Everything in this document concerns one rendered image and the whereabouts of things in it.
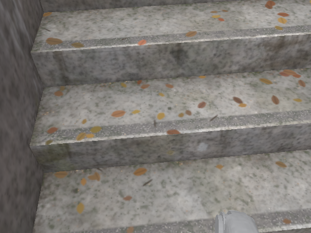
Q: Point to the robot right thigh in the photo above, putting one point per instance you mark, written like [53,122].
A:
[234,222]

